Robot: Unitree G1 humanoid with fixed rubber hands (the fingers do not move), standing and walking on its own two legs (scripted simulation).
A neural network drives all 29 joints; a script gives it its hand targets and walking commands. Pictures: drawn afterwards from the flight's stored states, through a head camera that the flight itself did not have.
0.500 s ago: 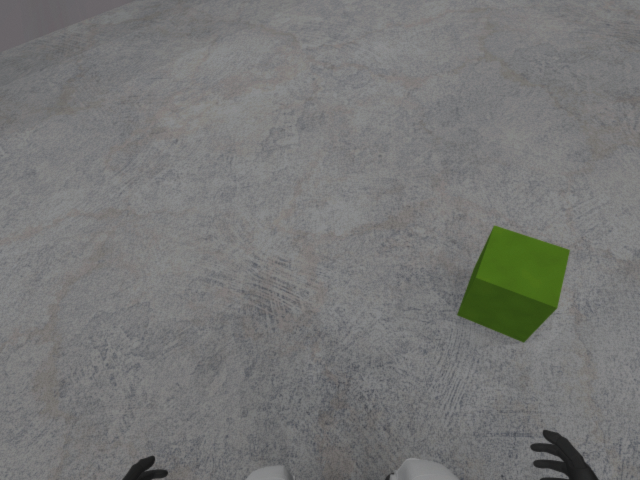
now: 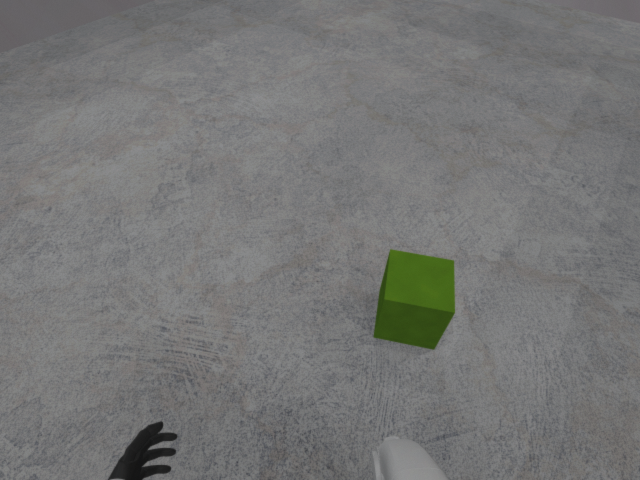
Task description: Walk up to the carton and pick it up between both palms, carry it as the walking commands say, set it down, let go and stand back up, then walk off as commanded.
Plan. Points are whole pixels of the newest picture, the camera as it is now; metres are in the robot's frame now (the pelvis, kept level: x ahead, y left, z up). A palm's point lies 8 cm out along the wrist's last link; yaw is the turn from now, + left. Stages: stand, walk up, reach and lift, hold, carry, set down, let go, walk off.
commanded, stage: walk up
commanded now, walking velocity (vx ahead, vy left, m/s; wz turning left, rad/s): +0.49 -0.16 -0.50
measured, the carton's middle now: (412, 300) +0.74 -0.34 -0.66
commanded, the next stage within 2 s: none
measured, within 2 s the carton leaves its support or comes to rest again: neither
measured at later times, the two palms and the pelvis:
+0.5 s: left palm (234, 393) +0.27 +0.14 -0.12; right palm (583, 382) +0.26 -0.40 -0.12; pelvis +0.19 -0.12 +0.00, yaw -15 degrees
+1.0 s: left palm (288, 265) +0.52 +0.06 -0.14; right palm (600, 391) +0.23 -0.40 -0.10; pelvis +0.34 -0.14 +0.00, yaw -21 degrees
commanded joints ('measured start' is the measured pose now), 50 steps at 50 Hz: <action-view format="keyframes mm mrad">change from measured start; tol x32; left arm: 1 -105 31 -1 -60 -13 -6 -21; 10 -157 23 -17 -79 -18 -35 -2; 15 408 312 57 71 -26 -65 65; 50 119 -12 -8 21 -46 25 67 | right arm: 1 5 -144 -35 -69 -7 -36 3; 50 -69 -138 -41 -86 0 7 7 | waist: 1 4 171 152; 10 -13 290 124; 14 223 -347 -200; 50 21 281 -51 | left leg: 1 -28 232 -136 -240 -77 47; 12 36 180 156 249 575 65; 14 -535 -34 65 828 -222 -20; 16 -666 26 -151 992 -289 13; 34 33 -9 -8 105 174 -18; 37 94 467 -661 -164 36 188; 50 -97 227 -43 16 871 148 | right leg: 1 -122 -52 -3 2 73 22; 12 399 60 -247 -610 -125 -89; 15 888 -381 589 -813 -1 -271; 23 486 -232 152 -802 595 -201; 32 416 -124 87 -793 208 -151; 36 68 69 -1 -94 -455 -52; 50 223 2 -61 -291 -189 43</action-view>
